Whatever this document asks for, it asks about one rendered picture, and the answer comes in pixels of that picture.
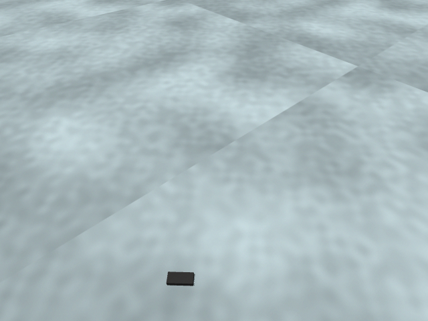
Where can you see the small box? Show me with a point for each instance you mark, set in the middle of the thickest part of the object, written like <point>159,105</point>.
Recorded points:
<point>180,278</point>

